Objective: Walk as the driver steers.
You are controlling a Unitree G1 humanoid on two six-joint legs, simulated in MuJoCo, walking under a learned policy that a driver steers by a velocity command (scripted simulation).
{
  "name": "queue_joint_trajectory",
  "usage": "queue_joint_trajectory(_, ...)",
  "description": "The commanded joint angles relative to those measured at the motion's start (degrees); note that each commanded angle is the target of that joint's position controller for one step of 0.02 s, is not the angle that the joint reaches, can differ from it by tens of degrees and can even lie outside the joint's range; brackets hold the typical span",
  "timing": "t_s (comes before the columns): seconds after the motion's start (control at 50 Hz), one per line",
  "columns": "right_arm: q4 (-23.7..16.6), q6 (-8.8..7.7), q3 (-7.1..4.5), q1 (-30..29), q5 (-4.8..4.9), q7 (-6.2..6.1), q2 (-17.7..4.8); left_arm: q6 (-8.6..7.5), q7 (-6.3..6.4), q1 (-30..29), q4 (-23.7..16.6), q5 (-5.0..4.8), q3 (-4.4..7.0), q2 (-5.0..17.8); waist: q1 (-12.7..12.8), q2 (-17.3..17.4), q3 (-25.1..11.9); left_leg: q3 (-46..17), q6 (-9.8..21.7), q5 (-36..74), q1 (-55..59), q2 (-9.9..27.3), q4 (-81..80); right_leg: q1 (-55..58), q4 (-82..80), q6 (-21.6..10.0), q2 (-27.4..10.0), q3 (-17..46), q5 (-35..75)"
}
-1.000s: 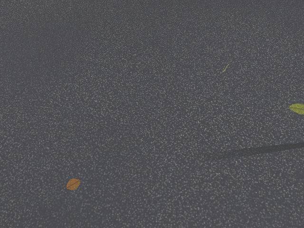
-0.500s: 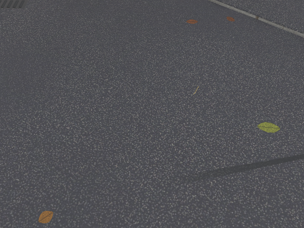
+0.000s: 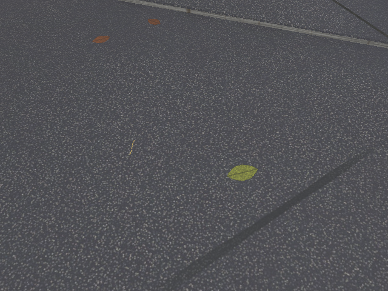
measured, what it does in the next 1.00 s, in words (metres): goes down, turning left: left foot 0.03 m lower, then right foot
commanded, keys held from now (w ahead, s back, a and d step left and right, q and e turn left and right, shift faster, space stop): w+q+shift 0.84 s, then q+shift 0.16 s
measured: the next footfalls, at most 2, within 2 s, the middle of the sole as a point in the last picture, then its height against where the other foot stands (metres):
left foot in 0.26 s outside the picture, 0.03 m lower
right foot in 0.66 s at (207, 191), level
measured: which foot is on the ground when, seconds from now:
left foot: up 0.00-0.24, down 0.26-0.66, up 0.68-1.00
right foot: down 0.00-0.26, up 0.28-0.64, down 0.66-1.00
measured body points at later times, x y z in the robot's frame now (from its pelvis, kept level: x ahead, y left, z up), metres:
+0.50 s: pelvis +0.45 +0.02 -0.03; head +0.46 +0.02 +0.42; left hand +0.66 +0.26 -0.07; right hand +0.45 -0.25 -0.17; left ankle +0.39 +0.04 -0.76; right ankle +0.62 -0.14 -0.70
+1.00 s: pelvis +0.84 +0.12 -0.04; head +0.87 +0.16 +0.41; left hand +0.57 +0.24 -0.15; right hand +1.19 +0.21 -0.07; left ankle +0.91 +0.31 -0.71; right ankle +0.82 -0.06 -0.76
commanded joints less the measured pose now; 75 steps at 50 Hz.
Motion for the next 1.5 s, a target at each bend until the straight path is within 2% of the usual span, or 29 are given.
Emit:
queue_joint_trajectory(0.02, -1.37, 1.5, -1.37, 2.03, -0.28, 1.39, -3.84, -3.78, 0.24, -5.33, -2.53, -1.49, 1.76, 6.48, -2.63, -6.8, 0.72, 3.32, 0.48, 11.86, -4.48, -0.32, -9.58, -0.48, -24.14, 0.27, -12.18, 6.87, 4.03)
queue_joint_trajectory(0.16, -0.55, 1.89, -1.35, 1.49, 0.65, 1.66, -3.58, -6.06, 1.33, -6.32, -0.17, -1.61, 1.31, 7.08, -6.05, -4.49, 1.68, 11.75, 5.08, 30.74, 2.64, -3.02, -29.37, 9.96, -23.49, 1.59, -13.01, -7.42, 27.27)
queue_joint_trajectory(0.22, 3.78, 3.1, -3.03, 15.07, 0.47, -0.07, -6.44, -3.83, 1.95, -7.03, -1.74, -2.36, 2.02, 9.64, -12.48, -5.32, -1.62, 15.16, 6.85, 18.97, 13.95, -9.87, -27.96, 13.12, -0.6, 2.41, -14.32, -9.39, 59.09)
queue_joint_trajectory(0.26, 10.25, 4.03, -4.45, 34.81, 0.83, -1.24, -5.34, -0.91, 1.45, -15.05, -4.38, -2.34, 2.26, 9.89, -23.0, 0.17, -3.05, 8.12, 12.84, 10.24, 28.98, -10.62, -34.31, 1.71, 41.34, 2.74, -9.71, -7.81, 48.44)
queue_joint_trajectory(0.28, 11.31, 4.25, -3.65, 27.06, 1.17, -0.93, -4.08, -0.99, -0.1, -17.93, -7.9, -2.04, -0.65, 0.1, -14.7, 19.91, 6.77, -3.05, 15.67, 20.15, 27.18, -10.63, -33.79, -19.43, 64.36, 3.82, 3.68, -2.34, -8.24)
queue_joint_trajectory(0.3, 6.0, 3.31, -3.6, 15.36, 0.5, -1.23, -8.73, -1.91, -0.68, -6.7, -11.56, -1.16, -3.12, -5.85, 0.12, 22.03, 1.84, -28.9, 22.4, 21.69, 28.25, -6.65, -38.15, -32.14, 70.63, 5.61, 5.04, 9.4, -13.08)
queue_joint_trajectory(0.32, 1.54, 2.39, -5.37, 9.44, -0.85, -2.17, -14.56, -3.76, -0.88, -0.92, -12.87, 0.16, -3.64, -2.95, 1.83, 20.66, -7.41, -54.65, 27.17, -13.49, 32.29, 5.66, -57.62, -37.01, 68.05, 5.55, 2.63, 17.68, -12.78)
queue_joint_trajectory(0.34, 0.5, 1.91, -5.0, 6.96, -1.88, -2.47, -10.01, -4.62, -0.92, -6.48, -10.98, 0.94, -2.01, 4.57, 1.93, 0.28, -3.98, -57.95, 22.63, -29.31, 23.0, 5.44, -63.32, -33.73, 60.63, 5.77, -0.82, 18.99, -8.1)
queue_joint_trajectory(0.4, 1.37, -0.9, -4.63, 7.81, -0.94, -2.74, -9.46, -1.85, 0.31, -15.75, -12.2, 1.27, -1.96, 6.53, 1.23, -10.36, 1.09, -43.38, 19.44, -20.65, 8.73, 2.42, -59.04, -27.75, 43.69, 8.22, -6.18, 19.42, -3.87)
queue_joint_trajectory(0.48, 1.36, -2.31, -5.15, 8.05, 0.02, -2.03, -8.12, -0.77, 0.29, -22.87, -15.58, -1.11, -3.98, 2.63, -2.49, -4.7, 1.22, -24.67, 15.47, -0.25, 4.86, -6.54, -59.52, -18.15, 17.57, 10.18, -8.1, 15.17, 10.23)
queue_joint_trajectory(0.56, 0.04, -2.35, -6.58, 6.74, 0.55, -0.74, -9.78, -1.08, 0.2, -23.08, -16.89, -2.66, -3.95, 2.08, -4.87, -0.26, -2.37, -21.62, 10.34, 10.33, 10.17, -8.25, -56.41, -8.3, 0.97, 9.48, -4.44, 12.26, 21.07)
queue_joint_trajectory(0.6, -0.79, -2.31, -7.06, 5.77, 0.21, -0.9, -10.78, -1.51, 0.69, -17.95, -15.61, -2.6, -2.61, 5.07, -2.74, 1.79, -5.08, -23.33, 8.1, 17.19, 14.57, -7.51, -50.77, -2.58, -2.53, 8.89, -2.92, 13.21, 18.61)
queue_joint_trajectory(0.64, -2.03, -2.46, -7.58, 1.67, -0.34, -0.69, -13.41, -2.18, 1.94, -0.89, -11.27, -2.28, 0.0, 10.29, 7.53, -0.41, -13.99, -20.03, 5.18, 29.42, 14.81, -10.4, -30.63, 13.52, -2.08, 7.55, -1.89, 12.57, 9.04)
queue_joint_trajectory(0.66, -3.95, -3.01, -6.59, -1.75, -0.37, -0.74, -10.22, -2.53, 3.01, 12.31, -8.53, -1.14, 1.71, 14.16, 13.77, -4.13, -19.96, -16.41, 4.31, 22.78, 6.24, -13.08, -13.55, 26.32, -0.57, 6.31, -8.9, 18.47, -3.1)
queue_joint_trajectory(0.68, -7.73, -3.52, -3.56, -4.03, 0.01, -1.3, 0.27, -2.58, 3.58, 18.49, -7.11, 1.11, 2.31, 17.75, 13.04, -18.71, -20.87, -11.19, 4.06, -17.24, -9.86, -17.16, 3.81, 35.3, -7.42, 5.6, -23.61, 39.31, -23.88)
queue_joint_trajectory(0.7, -10.21, -3.08, -2.13, 3.81, 2.11, -1.29, 0.31, -2.24, 2.94, 8.49, -8.7, 1.19, 3.15, 19.65, 3.56, -30.07, -22.83, -6.97, 4.14, -14.27, -20.42, -15.32, 11.6, 32.69, -20.59, -0.58, -30.98, 70.15, -33.39)
queue_joint_trajectory(0.72, -7.6, -1.45, -2.51, 0.84, 0.12, -1.69, -4.76, -1.79, 2.38, 0.4, -11.19, 1.01, 2.16, 11.66, 3.24, -15.36, -15.43, -4.93, 4.3, -6.68, -22.14, -9.22, 13.94, 24.74, -19.59, -2.25, -28.24, 61.61, -39.81)
queue_joint_trajectory(0.76, -8.86, -0.35, -3.02, -5.99, -1.72, 0.22, -6.83, -1.31, 1.85, 0.72, -9.08, 0.32, 1.01, 7.03, 3.87, -4.33, -7.96, -2.38, 2.85, -0.9, -18.91, -5.25, 8.23, 13.84, -17.71, 0.15, -21.53, 37.95, -16.26)
queue_joint_trajectory(0.84, -14.27, 1.86, -1.03, -12.51, -1.98, 2.73, -3.07, -3.22, 0.96, 9.67, -1.83, -1.22, 0.09, 3.92, 3.17, -6.32, -4.5, -1.68, 2.23, 3.49, -22.29, -1.91, 6.87, 11.76, -18.08, 2.99, -18.3, 20.08, 9.59)
queue_joint_trajectory(0.96, -18.87, 1.77, 0.78, -22.19, -1.94, 4.17, -2.25, -4.26, 1.47, 7.13, -0.95, -2.19, 0.48, 7.38, 1.34, -4.43, 1.56, 10.27, 1.27, 16.17, -7.13, -6.18, -24.16, 3.08, -18.52, 4.92, -13.28, -0.95, 44.77)
queue_joint_trajectory(1.02, -15.72, 1.87, -0.01, -14.18, -2.26, 3.85, -4.08, -3.09, 2.74, 9.51, -0.94, -2.9, 1.69, 11.81, -2.12, -7.06, -3.96, 13.72, 3.86, 15.21, 7.46, -12.65, -31.44, 6.68, -3.77, 6.8, -14.1, -2.95, 65.95)
queue_joint_trajectory(1.06, -10.41, 1.01, -2.04, 1.8, -3.27, 2.11, -7.85, -1.98, 2.89, 8.78, -1.99, -3.25, 1.75, 12.04, -8.29, -7.38, -12.46, 6.59, 8.1, 17.92, 27.22, -13.17, -36.8, 0.27, 19.64, 6.6, -15.89, -0.87, 56.66)
queue_joint_trajectory(1.08, -8.58, 0.58, -2.95, 2.02, -3.33, 0.33, -9.91, -1.5, 2.15, 10.34, -1.95, -2.98, 1.49, 9.46, -6.74, -0.2, -12.19, -0.14, 10.09, 31.83, 34.89, -7.02, -42.28, -9.33, 37.66, 7.14, -8.48, -2.13, 9.71)
queue_joint_trajectory(1.1, -10.79, 0.75, -3.92, 0.84, -2.89, -0.55, -15.1, -0.66, 2.46, 19.14, -3.82, -2.26, 0.34, 4.11, -0.44, 7.27, -20.49, -15.64, 14.61, 88.84, 48.81, 11.08, -26.35, -20.86, 59.1, 7.96, -5.48, 1.85, -24.62)
queue_joint_trajectory(1.12, -13.52, 1.17, -4.14, 3.3, -0.77, -1.36, -12.86, 0.23, 2.92, 19.5, -5.6, -4.05, 0.12, 7.38, -4.36, 2.81, -35.83, -26.48, 23.31, 86.54, 55.06, 19.95, -33.0, -25.44, 65.61, 8.06, -5.01, 11.88, -17.75)
queue_joint_trajectory(1.16, -14.05, 1.6, -1.43, -6.61, 0.11, -3.27, -4.48, 1.21, 2.93, 14.32, -4.77, -3.12, -0.51, 6.78, 0.13, -5.27, -22.3, -19.21, 19.13, 56.0, 33.27, 13.47, -43.5, -22.66, 53.89, 8.34, -8.55, 12.66, -7.69)
queue_joint_trajectory(1.22, -9.85, -0.35, 0.57, -7.8, -0.61, -3.55, -1.07, 4.66, 2.3, 16.11, -1.9, -1.73, -0.82, 3.43, 4.4, -5.21, -11.06, -7.38, 14.05, 48.79, 9.05, 9.09, -51.5, -7.18, 38.78, 8.36, -8.67, 14.23, -7.64)
queue_joint_trajectory(1.36, -8.02, -0.48, -0.61, -8.72, -0.99, -3.05, -2.12, 5.95, 1.27, 8.13, -4.77, -2.25, 0.85, 1.93, 4.02, 3.0, -9.83, 4.97, 10.46, 33.41, 11.36, 5.86, -52.69, -11.16, 25.78, 6.42, -7.6, 10.34, 2.24)
queue_joint_trajectory(1.5, -8.09, 2.22, -2.54, -5.17, -1.44, -3.67, -5.18, 7.18, -0.74, 1.14, -9.62, -1.99, 1.44, 2.28, 0.74, 5.1, -8.3, 5.54, 9.29, 16.3, 16.67, 11.27, -49.55, -9.78, 12.97, 5.19, -5.62, 5.99, -6.01)
Keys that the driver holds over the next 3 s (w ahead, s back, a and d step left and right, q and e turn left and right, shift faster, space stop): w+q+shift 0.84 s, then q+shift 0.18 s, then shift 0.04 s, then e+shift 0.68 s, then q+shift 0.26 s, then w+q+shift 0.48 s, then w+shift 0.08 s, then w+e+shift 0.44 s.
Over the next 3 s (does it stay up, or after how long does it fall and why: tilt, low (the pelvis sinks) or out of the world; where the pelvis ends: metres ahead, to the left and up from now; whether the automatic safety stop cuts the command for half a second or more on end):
stays up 1.31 0.67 -0.03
